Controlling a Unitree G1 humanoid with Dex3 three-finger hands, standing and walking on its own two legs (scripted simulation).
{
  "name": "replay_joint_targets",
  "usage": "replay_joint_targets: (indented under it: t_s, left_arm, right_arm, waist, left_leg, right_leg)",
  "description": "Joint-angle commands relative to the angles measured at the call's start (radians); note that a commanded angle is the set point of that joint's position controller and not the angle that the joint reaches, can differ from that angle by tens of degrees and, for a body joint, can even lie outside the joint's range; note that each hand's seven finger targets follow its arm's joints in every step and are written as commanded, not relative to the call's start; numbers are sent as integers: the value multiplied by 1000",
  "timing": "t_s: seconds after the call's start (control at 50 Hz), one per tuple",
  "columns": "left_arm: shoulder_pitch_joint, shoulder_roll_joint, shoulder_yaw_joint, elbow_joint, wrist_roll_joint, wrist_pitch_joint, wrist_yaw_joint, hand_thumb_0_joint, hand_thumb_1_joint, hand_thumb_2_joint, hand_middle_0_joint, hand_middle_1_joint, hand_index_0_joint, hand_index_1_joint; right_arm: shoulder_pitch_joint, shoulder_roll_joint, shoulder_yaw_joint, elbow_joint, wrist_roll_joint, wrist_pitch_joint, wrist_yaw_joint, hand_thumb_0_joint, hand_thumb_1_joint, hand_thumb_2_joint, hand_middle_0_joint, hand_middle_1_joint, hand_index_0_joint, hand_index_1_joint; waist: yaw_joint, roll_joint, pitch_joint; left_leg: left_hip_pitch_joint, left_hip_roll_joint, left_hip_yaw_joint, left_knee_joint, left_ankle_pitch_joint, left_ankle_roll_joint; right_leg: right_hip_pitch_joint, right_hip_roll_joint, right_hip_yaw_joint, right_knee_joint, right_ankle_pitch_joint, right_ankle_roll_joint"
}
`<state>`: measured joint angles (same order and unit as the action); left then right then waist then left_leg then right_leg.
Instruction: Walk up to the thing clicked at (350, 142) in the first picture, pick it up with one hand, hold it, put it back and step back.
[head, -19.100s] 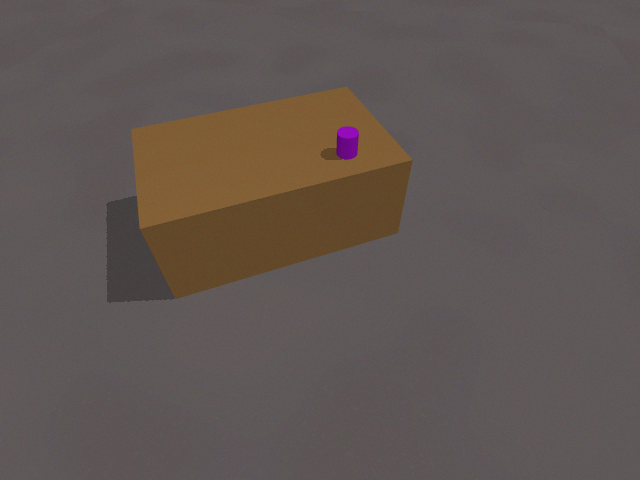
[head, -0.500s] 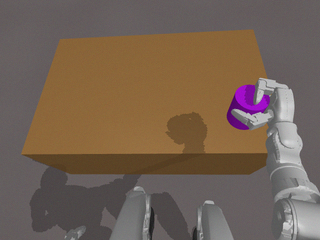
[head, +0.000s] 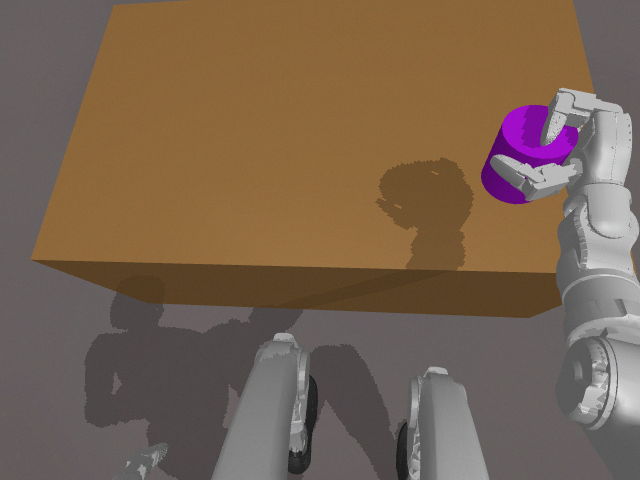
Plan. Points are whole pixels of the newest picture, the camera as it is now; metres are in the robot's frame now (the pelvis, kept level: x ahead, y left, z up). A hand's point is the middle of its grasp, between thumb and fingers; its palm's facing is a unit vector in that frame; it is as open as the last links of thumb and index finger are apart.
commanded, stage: crouch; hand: right
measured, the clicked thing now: (524, 156) +0.52 -0.17 -0.02
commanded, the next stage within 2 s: lower in 0.20 s
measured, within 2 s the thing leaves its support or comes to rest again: rests again in 0.92 s
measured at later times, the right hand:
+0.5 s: hand (515, 150) +0.54 -0.16 -0.03, palm faces +0.06 +1.00 +0.00, open 6.5 cm
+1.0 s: hand (498, 170) +0.54 -0.16 -0.09, palm faces +0.05 +1.00 -0.02, open 6.4 cm
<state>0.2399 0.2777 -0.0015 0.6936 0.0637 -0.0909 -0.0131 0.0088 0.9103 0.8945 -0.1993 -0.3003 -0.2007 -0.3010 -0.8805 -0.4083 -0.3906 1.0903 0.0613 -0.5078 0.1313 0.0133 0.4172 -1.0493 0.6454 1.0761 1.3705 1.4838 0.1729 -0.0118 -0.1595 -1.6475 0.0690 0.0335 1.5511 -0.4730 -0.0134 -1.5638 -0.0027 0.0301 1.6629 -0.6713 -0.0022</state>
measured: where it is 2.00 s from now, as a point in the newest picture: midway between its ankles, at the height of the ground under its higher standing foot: (353, 466)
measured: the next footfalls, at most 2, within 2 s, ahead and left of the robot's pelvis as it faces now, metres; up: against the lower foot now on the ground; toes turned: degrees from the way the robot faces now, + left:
none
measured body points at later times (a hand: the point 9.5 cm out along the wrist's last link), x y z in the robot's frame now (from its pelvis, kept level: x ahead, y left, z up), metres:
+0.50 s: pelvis +0.00 +0.00 -0.03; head +0.21 -0.02 +0.36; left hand +0.05 +0.28 -0.15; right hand +0.53 -0.22 -0.03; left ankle +0.11 +0.14 -0.53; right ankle +0.04 -0.12 -0.53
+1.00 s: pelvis -0.01 -0.01 -0.08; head +0.22 -0.03 +0.30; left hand +0.03 +0.28 -0.20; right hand +0.53 -0.21 -0.09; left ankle +0.11 +0.14 -0.53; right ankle +0.04 -0.12 -0.53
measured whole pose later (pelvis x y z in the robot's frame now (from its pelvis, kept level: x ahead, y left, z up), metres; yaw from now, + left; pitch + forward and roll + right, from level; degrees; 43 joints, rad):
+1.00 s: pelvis -0.01 -0.01 -0.08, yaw +0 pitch +38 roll +3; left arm 0.23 0.29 -0.03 0.66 0.08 -0.04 -0.03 0.01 0.91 0.90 -0.21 -0.30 -0.20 -0.31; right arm -1.02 -0.44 -0.38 1.12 0.02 -0.49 0.09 0.01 0.42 -1.06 0.65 1.08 1.42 1.55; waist 0.21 -0.03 -0.13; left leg -1.96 0.09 0.02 1.83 -0.52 -0.03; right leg -1.88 0.02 0.03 1.95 -0.73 -0.01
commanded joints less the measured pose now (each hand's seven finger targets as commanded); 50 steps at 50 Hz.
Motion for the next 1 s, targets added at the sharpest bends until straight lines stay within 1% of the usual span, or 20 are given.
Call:
replay_joint_targets:
  t_s: [0.0,0.1,0.12,0.14,0.16,0.18,0.28,0.38,0.44,0.52,0.54,0.58,0.6,0.68,0.72,0.8,0.84,0.86,0.94,0.98]
  left_arm:
    - [178,199,70,-40,-4,-12,14,0,897,900,-197,-300,-199,-298]
    - [195,202,68,-42,-4,0,16,0,906,896,-195,-300,-199,-296]
    - [174,191,55,-49,-4,-2,14,0,899,904,-196,-300,-197,-299]
    - [190,203,68,-44,-4,0,16,0,902,899,-198,-301,-201,-299]
    - [191,206,68,-47,-4,1,17,0,900,900,-199,-301,-201,-299]
    - [189,202,62,-45,-5,1,17,0,896,906,-196,-300,-196,-299]
    - [195,206,63,-44,-5,8,19,0,899,905,-197,-300,-198,-300]
    - [185,191,48,-37,-2,7,15,0,891,906,-200,-296,-195,-300]
    - [185,191,37,-51,5,9,8,0,893,899,-200,-297,-198,-299]
    - [205,213,55,-45,10,16,6,0,889,908,-201,-300,-198,-303]
    - [213,215,54,-42,10,21,5,0,888,908,-202,-301,-198,-305]
    - [201,209,47,-55,14,24,0,0,887,910,-199,-299,-195,-304]
    - [220,226,62,-45,12,28,3,0,892,907,-201,-302,-198,-305]
    - [204,203,36,-57,7,33,-1,0,889,911,-200,-300,-195,-304]
    - [213,220,54,-49,9,36,1,0,898,903,-201,-302,-200,-303]
    - [208,220,54,-38,8,39,-3,0,900,905,-202,-302,-200,-303]
    - [216,240,67,-43,11,42,0,0,902,899,-201,-299,-200,-300]
    - [202,218,44,-53,10,42,-3,0,900,900,-201,-301,-200,-302]
    - [213,228,50,-47,8,47,-4,0,906,895,-201,-301,-202,-300]
    - [215,233,51,-46,10,50,-5,0,902,899,-202,-300,-200,-301]
  right_arm:
    - [-513,-232,-29,-253,17,-86,2,0,-246,-1369,1339,1480,1374,1481]
    - [-559,-267,-47,-271,9,-82,-15,0,-226,-1365,1329,1476,1366,1477]
    - [-504,-184,4,-191,13,-73,-5,0,-227,-1359,1326,1470,1362,1471]
    - [-566,-259,-43,-284,18,-82,-11,0,-205,-1351,1312,1461,1349,1461]
    - [-585,-285,-51,-315,13,-85,-12,0,-189,-1354,1314,1466,1351,1466]
    - [-541,-234,-27,-242,14,-74,-9,0,-176,-1356,1309,1467,1349,1468]
    - [-569,-275,-44,-276,7,-72,-19,0,-206,-1350,1308,1458,1345,1458]
    - [-505,-215,-22,-139,6,-72,-11,0,-240,-1389,1347,1501,1387,1501]
    - [-523,-276,-59,-164,-2,-98,-9,0,-267,-1368,1341,1479,1376,1480]
    - [-585,-254,-40,-221,0,-108,-13,0,-249,-1374,1323,1476,1362,1476]
    - [-609,-292,-62,-256,-2,-113,-18,0,-254,-1375,1326,1477,1363,1478]
    - [-588,-232,-16,-225,-11,-108,-16,0,-251,-1374,1322,1475,1359,1476]
    - [-643,-282,-49,-296,-8,-113,-22,0,-264,-1381,1336,1485,1372,1485]
    - [-580,-231,-27,-218,-9,-93,-19,0,-249,-1418,1358,1523,1398,1524]
    - [-650,-268,-25,-278,-18,-96,-25,0,-261,-1426,1367,1532,1408,1532]
    - [-614,-220,-9,-216,-14,-83,-32,0,-285,-1452,1384,1555,1426,1555]
    - [-669,-299,-39,-279,-25,-94,-43,0,-272,-1448,1382,1553,1425,1554]
    - [-636,-261,-12,-237,-28,-88,-38,0,-258,-1450,1387,1559,1429,1560]
    - [-628,-232,-5,-206,-23,-80,-38,0,-263,-1453,1392,1563,1434,1564]
    - [-640,-269,-21,-238,-27,-87,-38,0,-265,-1444,1385,1553,1427,1554]
  waist:
    - [7,-162,-684]
    - [9,-171,-717]
    - [26,-154,-678]
    - [17,-146,-707]
    - [8,-166,-738]
    - [20,-146,-722]
    - [16,-163,-715]
    - [37,-101,-636]
    - [17,-147,-705]
    - [34,-172,-721]
    - [31,-195,-734]
    - [37,-206,-756]
    - [41,-210,-787]
    - [51,-176,-777]
    - [50,-202,-808]
    - [61,-179,-714]
    - [45,-206,-758]
    - [54,-200,-751]
    - [64,-181,-730]
    - [52,-203,-758]
  left_leg:
    - [471,-32,-19,-113,188,60]
    - [437,-31,-14,-92,180,61]
    - [436,-30,-13,-91,178,59]
    - [464,-28,-22,-89,197,58]
    - [476,-26,-26,-85,201,58]
    - [461,-27,-22,-76,211,58]
    - [440,-28,-23,-68,195,59]
    - [383,-29,-18,-33,177,55]
    - [373,-28,-22,7,196,58]
    - [336,-24,-23,37,203,57]
    - [328,-21,-22,46,209,59]
    - [307,-22,-14,61,200,58]
    - [314,-18,-17,66,212,57]
    - [340,-12,-16,89,237,54]
    - [312,-12,-19,97,220,54]
    - [235,-11,-8,114,164,54]
    - [228,-11,-11,119,131,53]
    - [233,-10,-9,115,127,51]
    - [205,-10,-1,136,125,54]
    - [213,-8,-6,155,152,55]
  right_leg:
    - [282,12,11,-223,264,-7]
    - [307,9,21,-213,271,-4]
    - [271,13,15,-201,258,-7]
    - [248,13,10,-187,266,-10]
    - [253,14,5,-184,270,-10]
    - [255,12,7,-177,287,-8]
    - [234,14,5,-171,272,-9]
    - [132,16,7,-124,240,-15]
    - [137,20,5,-95,271,-12]
    - [144,18,4,-68,283,-10]
    - [152,18,4,-66,295,-6]
    - [179,17,11,-59,302,-4]
    - [186,17,12,-46,312,-4]
    - [123,24,4,-18,312,-5]
    - [135,24,4,-5,303,-6]
    - [83,25,10,-1,245,-6]
    - [98,26,9,0,215,-7]
    - [87,29,4,-1,206,-8]
    - [64,28,19,2,203,-7]
    - [66,28,11,26,237,-5]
